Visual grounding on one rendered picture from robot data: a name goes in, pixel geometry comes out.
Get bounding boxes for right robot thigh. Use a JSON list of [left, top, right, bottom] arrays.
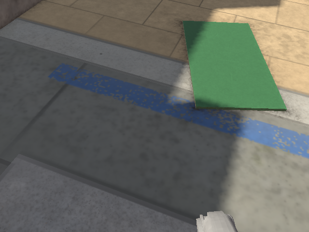
[[196, 211, 238, 232]]

